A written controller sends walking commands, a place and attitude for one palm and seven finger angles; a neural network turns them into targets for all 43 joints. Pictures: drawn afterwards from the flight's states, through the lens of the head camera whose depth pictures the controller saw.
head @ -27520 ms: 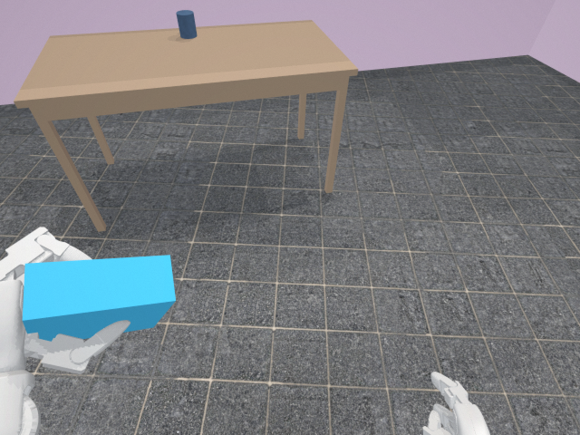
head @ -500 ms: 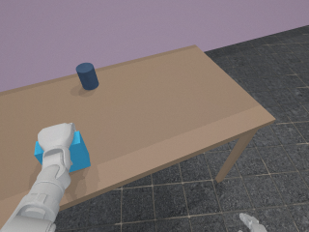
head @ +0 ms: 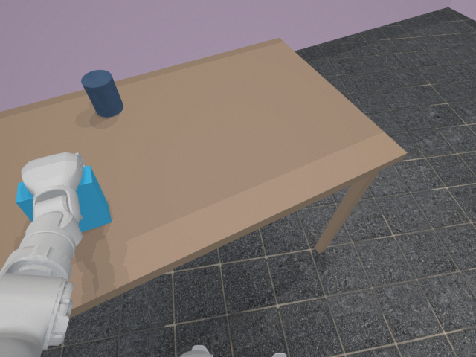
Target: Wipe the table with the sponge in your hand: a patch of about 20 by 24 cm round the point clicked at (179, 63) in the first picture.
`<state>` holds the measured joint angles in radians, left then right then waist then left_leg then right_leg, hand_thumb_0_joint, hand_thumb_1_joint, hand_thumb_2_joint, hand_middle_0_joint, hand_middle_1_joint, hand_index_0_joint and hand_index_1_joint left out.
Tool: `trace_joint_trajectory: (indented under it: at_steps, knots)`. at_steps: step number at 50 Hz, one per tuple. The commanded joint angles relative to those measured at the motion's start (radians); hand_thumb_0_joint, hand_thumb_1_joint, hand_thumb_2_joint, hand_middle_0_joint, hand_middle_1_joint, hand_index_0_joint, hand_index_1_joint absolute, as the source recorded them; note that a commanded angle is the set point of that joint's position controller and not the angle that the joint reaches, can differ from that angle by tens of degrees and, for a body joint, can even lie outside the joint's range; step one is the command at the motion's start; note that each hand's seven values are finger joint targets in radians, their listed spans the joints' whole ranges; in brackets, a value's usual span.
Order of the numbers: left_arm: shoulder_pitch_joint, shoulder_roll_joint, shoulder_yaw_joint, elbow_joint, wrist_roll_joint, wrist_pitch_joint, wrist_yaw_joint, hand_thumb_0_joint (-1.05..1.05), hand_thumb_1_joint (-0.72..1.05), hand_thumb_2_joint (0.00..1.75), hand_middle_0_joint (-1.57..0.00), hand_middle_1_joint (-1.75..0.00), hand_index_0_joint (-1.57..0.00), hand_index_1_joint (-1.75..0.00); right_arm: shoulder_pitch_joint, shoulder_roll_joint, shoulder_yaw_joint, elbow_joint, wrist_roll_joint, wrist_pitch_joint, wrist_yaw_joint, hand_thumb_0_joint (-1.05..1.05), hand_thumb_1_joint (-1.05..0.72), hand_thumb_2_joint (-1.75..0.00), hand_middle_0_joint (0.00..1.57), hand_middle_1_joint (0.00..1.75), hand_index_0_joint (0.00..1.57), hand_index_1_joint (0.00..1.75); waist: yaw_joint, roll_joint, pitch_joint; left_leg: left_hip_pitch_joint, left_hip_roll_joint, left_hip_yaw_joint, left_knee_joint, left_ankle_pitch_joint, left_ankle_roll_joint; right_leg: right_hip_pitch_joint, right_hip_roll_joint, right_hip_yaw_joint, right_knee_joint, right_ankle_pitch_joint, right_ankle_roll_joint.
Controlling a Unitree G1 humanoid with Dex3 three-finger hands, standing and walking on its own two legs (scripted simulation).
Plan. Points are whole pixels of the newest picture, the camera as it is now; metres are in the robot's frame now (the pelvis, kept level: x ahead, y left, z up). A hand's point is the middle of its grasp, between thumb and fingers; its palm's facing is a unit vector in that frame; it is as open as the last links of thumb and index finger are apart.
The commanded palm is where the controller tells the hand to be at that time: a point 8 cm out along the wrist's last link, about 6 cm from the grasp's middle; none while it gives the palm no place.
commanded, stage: wipe forward along the first lane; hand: left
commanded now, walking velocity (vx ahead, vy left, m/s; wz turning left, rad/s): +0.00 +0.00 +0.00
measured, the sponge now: (73, 211) +0.39 +0.33 -0.03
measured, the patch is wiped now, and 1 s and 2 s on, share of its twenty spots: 0.25 0.50 0.65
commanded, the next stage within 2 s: slide across to the middle lane in 0.78 s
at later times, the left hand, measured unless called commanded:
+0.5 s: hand (59, 169) +0.45 +0.36 +0.01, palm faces -0.15 +0.01 -0.99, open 9.3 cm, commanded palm +0.45 +0.34 +0.04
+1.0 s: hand (54, 153) +0.49 +0.39 +0.01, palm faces -0.17 +0.03 -0.99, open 9.3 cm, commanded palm +0.49 +0.34 +0.05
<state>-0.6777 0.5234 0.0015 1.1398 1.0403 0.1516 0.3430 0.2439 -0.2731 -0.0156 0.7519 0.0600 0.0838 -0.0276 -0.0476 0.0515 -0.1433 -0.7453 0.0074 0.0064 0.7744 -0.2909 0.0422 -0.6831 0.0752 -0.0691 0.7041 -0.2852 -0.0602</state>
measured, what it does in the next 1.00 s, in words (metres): stands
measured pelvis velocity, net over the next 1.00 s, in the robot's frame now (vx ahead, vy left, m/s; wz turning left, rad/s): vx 0.02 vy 0.04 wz -0.03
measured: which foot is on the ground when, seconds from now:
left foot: down 0.00-1.00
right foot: down 0.00-1.00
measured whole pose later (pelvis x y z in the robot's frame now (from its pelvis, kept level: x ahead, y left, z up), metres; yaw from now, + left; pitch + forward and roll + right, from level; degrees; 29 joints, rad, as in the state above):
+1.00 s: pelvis +0.02 +0.04 -0.01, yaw -1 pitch +23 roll -6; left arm -0.97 0.70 0.00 1.30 1.10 0.15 0.26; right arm 0.34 -0.27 0.00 0.73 0.02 0.09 0.00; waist -0.13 0.05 -0.16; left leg -0.93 0.00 0.01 0.88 -0.36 0.09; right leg -0.84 0.07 -0.07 0.75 -0.32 -0.01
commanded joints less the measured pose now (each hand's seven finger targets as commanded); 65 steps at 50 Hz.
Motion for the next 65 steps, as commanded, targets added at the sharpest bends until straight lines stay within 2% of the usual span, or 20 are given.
trace_joint_trajectory:
  at_steps: [1, 7, 9, 12, 14, 15, 20, 25, 29, 31, 35, 42, 44, 49, 51, 53, 54, 57, 63, 65]
  knots:
    - [-0.301, 0.281, 0.037, -0.046, 0.028, 0.015, 0.029, 0.00, 0.10, 1.30, -1.20, -1.60, -1.20, -1.60, 0.045, -0.164, -0.049, -0.094, 0.000, -0.032, -0.010, 0.00, -0.90, -0.90, 0.20, 0.30, 0.20, 0.30, -0.035, -0.070, -0.230, 0.088, -0.015, -0.043, -0.066, -0.036, 0.030, 0.107, -0.037, 0.107, -0.130, -0.008, 0.013]
    - [-0.368, 0.277, 0.008, -0.018, 0.037, 0.019, 0.021, 0.00, 0.10, 1.30, -1.20, -1.60, -1.20, -1.60, 0.076, -0.166, -0.044, -0.094, -0.001, -0.036, -0.004, 0.00, -0.90, -0.90, 0.20, 0.30, 0.20, 0.30, -0.054, -0.030, -0.237, 0.081, -0.011, -0.048, -0.050, -0.039, 0.030, 0.056, -0.030, 0.094, -0.110, -0.014, 0.010]
    - [-0.389, 0.338, 0.059, -0.008, 0.037, 0.016, 0.020, 0.00, 0.10, 1.30, -1.20, -1.60, -1.20, -1.60, 0.086, -0.173, -0.045, -0.087, -0.005, -0.037, -0.006, 0.00, -0.90, -0.90, 0.20, 0.30, 0.20, 0.30, -0.050, -0.036, -0.261, 0.073, -0.006, -0.051, -0.043, -0.028, 0.031, 0.063, -0.028, 0.096, -0.102, -0.005, 0.009]
    - [-0.413, 0.351, 0.041, 0.019, 0.041, 0.019, 0.010, 0.00, 0.10, 1.30, -1.20, -1.60, -1.20, -1.60, 0.105, -0.177, -0.042, -0.089, -0.004, -0.039, -0.007, 0.00, -0.90, -0.90, 0.20, 0.30, 0.20, 0.30, -0.065, -0.054, -0.264, 0.051, -0.008, -0.046, -0.034, -0.044, 0.034, 0.061, -0.027, 0.096, -0.101, -0.014, 0.015]
    - [-0.402, 0.393, 0.076, 0.028, 0.045, 0.015, 0.002, 0.00, 0.10, 1.30, -1.20, -1.60, -1.20, -1.60, 0.112, -0.181, -0.039, -0.086, -0.005, -0.037, -0.004, 0.00, -0.90, -0.90, 0.20, 0.30, 0.20, 0.30, -0.047, -0.008, -0.282, 0.058, -0.009, -0.050, -0.032, -0.010, 0.030, 0.066, -0.025, 0.095, -0.090, 0.014, 0.007]
    - [-0.414, 0.356, 0.036, 0.027, 0.050, 0.015, -0.004, 0.00, 0.10, 1.30, -1.20, -1.60, -1.20, -1.60, 0.122, -0.176, -0.040, -0.090, -0.005, -0.036, -0.002, 0.00, -0.90, -0.90, 0.20, 0.30, 0.20, 0.30, -0.061, 0.000, -0.279, 0.070, -0.008, -0.050, -0.028, 0.002, 0.031, 0.051, -0.023, 0.088, -0.084, 0.027, 0.009]
    - [-0.424, 0.400, 0.063, 0.029, 0.057, 0.006, -0.021, 0.00, 0.10, 1.30, -1.20, -1.60, -1.20, -1.60, 0.149, -0.184, -0.041, -0.091, -0.009, -0.028, 0.002, 0.00, -0.90, -0.90, 0.20, 0.30, 0.20, 0.30, -0.060, -0.001, -0.310, 0.093, -0.002, -0.058, -0.018, 0.051, 0.030, 0.041, -0.015, 0.078, -0.072, 0.062, 0.007]
    - [-0.453, 0.364, 0.034, 0.037, 0.064, 0.002, -0.025, 0.00, 0.10, 1.30, -1.20, -1.60, -1.20, -1.60, 0.163, -0.185, -0.043, -0.088, -0.013, -0.023, 0.006, 0.00, -0.90, -0.90, 0.20, 0.30, 0.20, 0.30, -0.076, 0.015, -0.289, 0.132, 0.007, -0.075, -0.018, 0.074, 0.024, -0.030, -0.011, 0.058, -0.063, 0.046, 0.005]
    - [-0.485, 0.421, 0.073, 0.045, 0.060, -0.002, -0.026, 0.00, 0.10, 1.30, -1.20, -1.60, -1.20, -1.60, 0.175, -0.194, -0.042, -0.082, -0.015, -0.019, 0.005, 0.00, -0.90, -0.90, 0.20, 0.30, 0.20, 0.30, -0.079, 0.002, -0.310, 0.131, 0.010, -0.079, -0.018, 0.086, 0.023, -0.024, -0.010, 0.058, -0.061, 0.051, 0.005]
    - [-0.504, 0.396, 0.040, 0.071, 0.072, 0.004, -0.028, 0.00, 0.10, 1.30, -1.20, -1.60, -1.20, -1.60, 0.183, -0.195, -0.040, -0.082, -0.017, -0.019, 0.007, 0.00, -0.90, -0.90, 0.20, 0.30, 0.20, 0.30, -0.092, 0.009, -0.274, 0.137, 0.012, -0.088, -0.020, 0.076, 0.020, -0.068, -0.007, 0.046, -0.059, 0.029, 0.005]
    - [-0.506, 0.415, 0.057, 0.067, 0.079, 0.000, -0.037, 0.00, 0.10, 1.30, -1.20, -1.60, -1.20, -1.60, 0.205, -0.197, -0.045, -0.080, -0.025, -0.014, 0.011, 0.00, -0.90, -0.90, 0.20, 0.30, 0.20, 0.30, -0.080, 0.051, -0.336, 0.189, 0.016, -0.096, -0.008, 0.144, 0.013, -0.075, -0.003, 0.040, -0.045, 0.059, -0.001]
    - [-0.571, 0.404, 0.033, 0.090, 0.093, 0.005, -0.049, 0.00, 0.10, 1.30, -1.20, -1.60, -1.20, -1.60, 0.219, -0.202, -0.044, -0.074, -0.030, -0.004, 0.011, 0.00, -0.90, -0.90, 0.20, 0.30, 0.20, 0.30, -0.110, 0.043, -0.296, 0.210, 0.027, -0.124, -0.008, 0.135, 0.001, -0.155, 0.002, 0.026, -0.039, 0.027, -0.001]
    - [-0.592, 0.429, 0.058, 0.076, 0.092, -0.002, -0.049, 0.00, 0.10, 1.30, -1.20, -1.60, -1.20, -1.60, 0.226, -0.205, -0.045, -0.070, -0.034, -0.005, 0.011, 0.00, -0.90, -0.90, 0.20, 0.30, 0.20, 0.30, -0.100, 0.074, -0.327, 0.235, 0.031, -0.132, -0.007, 0.161, -0.008, -0.159, 0.001, 0.025, -0.028, 0.035, -0.006]
    - [-0.641, 0.286, -0.022, -0.013, 0.054, -0.005, -0.060, 0.00, 0.10, 1.30, -1.20, -1.60, -1.20, -1.60, 0.229, -0.186, -0.060, -0.062, -0.037, -0.005, 0.017, 0.00, -0.90, -0.90, 0.20, 0.30, 0.20, 0.30, -0.115, 0.112, -0.405, 0.362, 0.053, -0.160, -0.009, 0.254, -0.031, -0.181, 0.006, 0.016, -0.031, 0.069, -0.002]
    - [-0.614, 0.309, 0.001, 0.001, 0.038, 0.001, -0.059, 0.00, 0.10, 1.30, -1.20, -1.60, -1.20, -1.60, 0.232, -0.186, -0.058, -0.053, -0.034, 0.001, 0.017, 0.00, -0.90, -0.90, 0.20, 0.30, 0.20, 0.30, -0.103, 0.095, -0.403, 0.364, 0.052, -0.164, -0.015, 0.263, -0.035, -0.160, 0.010, 0.013, -0.039, 0.068, -0.002]
    - [-0.657, 0.246, -0.044, -0.023, 0.015, 0.007, -0.058, 0.00, 0.10, 1.30, -1.20, -1.60, -1.20, -1.60, 0.220, -0.178, -0.057, -0.044, -0.031, -0.002, 0.019, 0.00, -0.90, -0.90, 0.20, 0.30, 0.20, 0.30, -0.120, 0.101, -0.381, 0.364, 0.050, -0.152, -0.029, 0.233, -0.028, -0.147, 0.008, 0.016, -0.058, 0.066, 0.004]
    - [-0.665, 0.262, -0.019, -0.040, 0.008, 0.005, -0.056, 0.00, 0.10, 1.30, -1.20, -1.60, -1.20, -1.60, 0.218, -0.180, -0.061, -0.036, -0.031, -0.004, 0.018, 0.00, -0.90, -0.90, 0.20, 0.30, 0.20, 0.30, -0.114, 0.106, -0.401, 0.394, 0.057, -0.165, -0.035, 0.268, -0.033, -0.139, 0.004, 0.017, -0.057, 0.082, 0.001]
    - [-0.667, 0.202, -0.067, -0.035, 0.013, 0.019, -0.058, 0.00, 0.10, 1.30, -1.20, -1.60, -1.20, -1.60, 0.217, -0.172, -0.062, -0.021, -0.032, -0.003, 0.021, 0.00, -0.90, -0.90, 0.20, 0.30, 0.20, 0.30, -0.120, 0.125, -0.384, 0.431, 0.058, -0.169, -0.046, 0.288, -0.039, -0.143, 0.008, 0.011, -0.071, 0.083, 0.002]
    - [-0.647, 0.201, -0.048, -0.008, 0.014, 0.041, -0.050, 0.00, 0.10, 1.30, -1.20, -1.60, -1.20, -1.60, 0.207, -0.170, -0.059, -0.006, -0.034, 0.005, 0.025, 0.00, -0.90, -0.90, 0.20, 0.30, 0.20, 0.30, -0.107, 0.109, -0.358, 0.428, 0.054, -0.156, -0.063, 0.330, -0.041, -0.092, 0.008, 0.012, -0.090, 0.115, -0.003]
    - [-0.653, 0.184, -0.055, -0.029, 0.018, 0.041, -0.046, 0.00, 0.10, 1.30, -1.20, -1.60, -1.20, -1.60, 0.205, -0.169, -0.063, -0.007, -0.039, 0.005, 0.027, 0.00, -0.90, -0.90, 0.20, 0.30, 0.20, 0.30, -0.104, 0.134, -0.389, 0.470, 0.059, -0.161, -0.054, 0.420, -0.051, -0.091, 0.008, 0.013, -0.084, 0.144, -0.004]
